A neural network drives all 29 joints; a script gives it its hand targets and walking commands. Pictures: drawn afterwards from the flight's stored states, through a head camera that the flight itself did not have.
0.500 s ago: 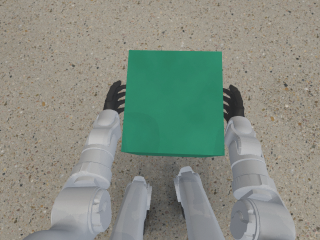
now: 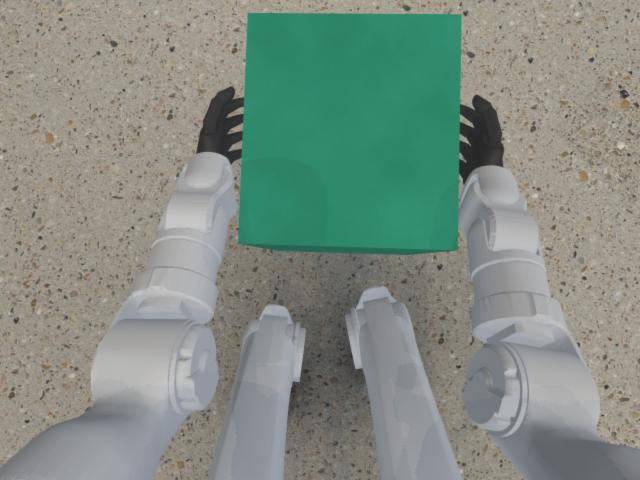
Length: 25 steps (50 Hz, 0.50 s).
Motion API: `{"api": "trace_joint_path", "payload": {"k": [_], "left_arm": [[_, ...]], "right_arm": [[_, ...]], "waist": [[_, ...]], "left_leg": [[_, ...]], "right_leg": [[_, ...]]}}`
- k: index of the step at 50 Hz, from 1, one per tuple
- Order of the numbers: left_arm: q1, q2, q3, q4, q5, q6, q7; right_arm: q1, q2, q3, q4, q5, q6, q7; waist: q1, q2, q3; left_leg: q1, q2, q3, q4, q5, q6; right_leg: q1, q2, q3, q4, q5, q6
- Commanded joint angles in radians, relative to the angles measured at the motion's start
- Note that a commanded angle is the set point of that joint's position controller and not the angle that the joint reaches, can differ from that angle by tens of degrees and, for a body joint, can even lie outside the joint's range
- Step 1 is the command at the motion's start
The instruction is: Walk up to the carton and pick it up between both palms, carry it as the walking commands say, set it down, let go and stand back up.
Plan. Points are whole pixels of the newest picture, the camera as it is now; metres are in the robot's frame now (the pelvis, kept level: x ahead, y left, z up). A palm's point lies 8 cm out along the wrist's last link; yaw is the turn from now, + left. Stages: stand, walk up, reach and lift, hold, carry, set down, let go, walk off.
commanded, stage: set down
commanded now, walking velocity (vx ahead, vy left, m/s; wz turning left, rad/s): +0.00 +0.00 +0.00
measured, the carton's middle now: (346, 162) +0.48 -0.06 -0.19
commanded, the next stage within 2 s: none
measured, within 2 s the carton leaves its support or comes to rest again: rests again in 1.38 s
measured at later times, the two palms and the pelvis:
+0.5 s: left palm (236, 152) +0.52 +0.09 -0.20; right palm (457, 168) +0.47 -0.22 -0.20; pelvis -0.01 +0.00 -0.07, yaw +1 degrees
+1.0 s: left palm (248, 158) +0.53 +0.09 -0.28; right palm (439, 170) +0.49 -0.22 -0.29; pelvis -0.03 -0.01 -0.11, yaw +2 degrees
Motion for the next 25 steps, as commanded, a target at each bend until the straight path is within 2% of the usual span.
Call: {"api": "trace_joint_path", "payload": {"k": [1,2,3,4,5,6,7,8,9,10,11,12,13,14,15,16,17,18,19,20,21,22,23,24,25], "left_arm": [[-0.673,-0.988,-0.395,-0.196,-0.083,-0.057,-0.161],[-0.683,-0.991,-0.413,-0.188,-0.093,-0.052,-0.167],[-0.728,-1.002,-0.406,-0.246,-0.103,-0.058,-0.169],[-0.793,-0.949,-0.406,-0.256,-0.103,-0.064,-0.16],[-0.734,-0.953,-0.366,-0.159,-0.087,-0.047,-0.171],[-0.715,-0.973,-0.348,-0.131,-0.08,-0.041,-0.167],[-0.754,-0.906,-0.349,-0.14,-0.059,-0.051,-0.172],[-0.781,-0.94,-0.38,-0.162,-0.098,-0.044,-0.177],[-0.683,-0.907,-0.354,-0.11,-0.087,-0.044,-0.17],[-0.827,-0.929,-0.383,-0.207,-0.103,-0.059,-0.152],[-0.804,-0.961,-0.371,-0.138,-0.089,-0.043,-0.158],[-0.812,-0.933,-0.368,-0.144,-0.109,-0.057,-0.155],[-0.87,-0.931,-0.417,-0.217,-0.133,-0.059,-0.157],[-0.772,-0.933,-0.375,-0.101,-0.091,-0.042,-0.153],[-0.856,-0.988,-0.405,-0.183,-0.135,-0.051,-0.147],[-0.871,-0.964,-0.415,-0.199,-0.102,-0.051,-0.14],[-0.831,-0.969,-0.383,-0.128,-0.103,-0.048,-0.141],[-0.845,-0.963,-0.386,-0.222,-0.113,-0.061,-0.146],[-0.879,-0.911,-0.385,-0.157,-0.101,-0.046,-0.134],[-0.867,-0.944,-0.395,-0.132,-0.101,-0.033,-0.144],[-0.871,-0.897,-0.38,-0.118,-0.121,-0.031,-0.14],[-0.885,-0.941,-0.378,-0.08,-0.108,-0.026,-0.144],[-0.828,-0.955,-0.342,-0.093,-0.103,-0.036,-0.14],[-0.932,-0.974,-0.382,-0.152,-0.128,-0.038,-0.144],[-0.899,-0.944,-0.367,-0.106,-0.093,-0.037,-0.147]], "right_arm": [[-0.73,0.888,0.487,-0.136,0.092,-0.045,0.183],[-0.667,0.906,0.5,-0.089,0.078,-0.031,0.177],[-0.711,0.92,0.52,-0.123,0.102,-0.036,0.179],[-0.716,0.939,0.506,-0.103,0.091,-0.026,0.182],[-0.718,0.888,0.484,-0.058,0.073,-0.022,0.184],[-0.701,0.902,0.486,-0.031,0.061,-0.008,0.187],[-0.777,0.919,0.491,-0.076,0.105,-0.027,0.179],[-0.736,0.867,0.458,-0.088,0.079,-0.027,0.173],[-0.749,0.812,0.475,-0.116,0.092,-0.035,0.165],[-0.75,0.875,0.456,-0.07,0.089,-0.038,0.182],[-0.749,0.829,0.438,-0.028,0.088,-0.03,0.186],[-0.773,0.856,0.474,-0.045,0.102,-0.036,0.188],[-0.871,0.849,0.486,-0.168,0.137,-0.044,0.189],[-0.764,0.823,0.443,-0.021,0.078,-0.021,0.189],[-0.826,0.797,0.448,-0.132,0.082,-0.044,0.186],[-0.739,0.888,0.436,-0.023,0.104,-0.026,0.196],[-0.817,0.777,0.44,-0.033,0.087,-0.038,0.198],[-0.858,0.897,0.501,-0.109,0.136,-0.04,0.21],[-0.822,0.788,0.436,-0.062,0.108,-0.03,0.208],[-0.84,0.789,0.434,-0.074,0.116,-0.036,0.208],[-0.881,0.727,0.435,-0.065,0.109,-0.027,0.201],[-0.897,0.764,0.419,-0.066,0.09,-0.029,0.206],[-0.893,0.765,0.448,-0.138,0.104,-0.044,0.197],[-0.892,0.79,0.412,-0.089,0.085,-0.041,0.212],[-0.878,0.773,0.407,-0.077,0.106,-0.04,0.21]], "waist": [[-0.037,0.003,-1.238],[-0.081,-0.037,-1.274],[-0.033,-0.028,-1.265],[-0.042,-0.066,-1.236],[-0.041,-0.018,-1.144],[-0.052,-0.038,-1.125],[0.02,-0.009,-1.183],[-0.077,-0.028,-1.25],[-0.025,-0.011,-1.238],[-0.055,-0.036,-1.157],[-0.026,0.058,-1.109],[-0.051,-0.026,-1.166],[-0.044,0.018,-1.295],[-0.064,0.012,-1.188],[-0.1,0.009,-1.211],[-0.054,0.051,-1.213],[-0.045,0.057,-1.109],[-0.049,-0.054,-1.263],[-0.048,0.025,-1.204],[-0.038,0.054,-1.249],[-0.082,0.029,-1.168],[-0.094,-0.008,-1.189],[-0.061,0.007,-1.215],[-0.099,-0.012,-1.208],[-0.036,0.065,-1.185]], "left_leg": [[0.313,-0.033,0.081,-0.132,0.289,0.003],[0.356,-0.032,0.06,-0.131,0.3,0.001],[0.269,-0.028,0.07,-0.113,0.264,0.014],[0.257,-0.027,0.069,-0.1,0.254,0.011],[0.204,-0.031,0.088,-0.102,0.191,0.009],[0.218,-0.027,0.076,-0.102,0.211,0.007],[0.165,-0.025,0.093,-0.079,0.176,0.015],[0.202,-0.026,0.094,-0.059,0.181,0.007],[0.193,-0.021,0.114,-0.046,0.197,0.008],[0.222,-0.029,0.058,-0.095,0.236,0.015],[0.233,-0.031,0.087,-0.064,0.226,0.0],[0.193,-0.022,0.078,-0.036,0.165,0.008],[0.231,-0.018,0.077,-0.027,0.242,0.017],[0.17,-0.028,0.095,-0.024,0.203,0.001],[0.179,-0.028,0.079,-0.006,0.269,-0.002],[0.263,-0.026,0.072,-0.035,0.26,-0.002],[0.211,-0.032,0.062,-0.019,0.259,-0.003],[0.192,-0.025,0.081,0.019,0.326,0.012],[0.191,-0.021,0.075,0.005,0.23,0.009],[0.232,-0.022,0.088,0.009,0.232,0.0],[0.188,-0.017,0.083,0.014,0.187,0.007],[0.207,-0.028,0.069,0.016,0.197,0.011],[0.188,-0.026,0.089,0.034,0.231,0.011],[0.189,-0.031,0.053,0.01,0.227,0.009],[0.191,-0.025,0.092,0.045,0.236,0.009]], "right_leg": [[0.828,0.034,-0.132,-0.037,0.367,0.006],[0.861,0.032,-0.15,-0.032,0.376,0.023],[0.862,0.029,-0.111,-0.033,0.343,0.01],[0.833,0.028,-0.127,-0.005,0.363,0.008],[0.797,0.031,-0.124,-0.02,0.304,0.004],[0.785,0.026,-0.129,-0.008,0.298,0.012],[0.804,0.032,-0.095,0.0,0.291,0.015],[0.854,0.034,-0.11,0.005,0.3,0.007],[0.813,0.034,-0.133,0.025,0.317,0.008],[0.717,0.037,-0.165,0.045,0.35,0.01],[0.673,0.029,-0.128,0.034,0.294,-0.017],[0.73,0.031,-0.122,0.036,0.268,-0.011],[0.77,0.032,-0.127,0.074,0.35,-0.01],[0.728,0.024,-0.153,0.08,0.304,-0.002],[0.701,0.027,-0.148,0.073,0.375,-0.02],[0.678,0.029,-0.155,0.09,0.346,-0.009],[0.58,0.024,-0.137,0.093,0.308,-0.019],[0.746,0.033,-0.141,0.103,0.439,-0.002],[0.626,0.025,-0.155,0.123,0.309,-0.011],[0.654,0.025,-0.162,0.129,0.319,-0.011],[0.63,0.017,-0.156,0.108,0.258,-0.005],[0.621,0.028,-0.172,0.123,0.271,-0.002],[0.653,0.016,-0.159,0.121,0.302,-0.005],[0.578,0.021,-0.194,0.144,0.301,-0.012],[0.58,0.023,-0.151,0.146,0.309,-0.013]]}}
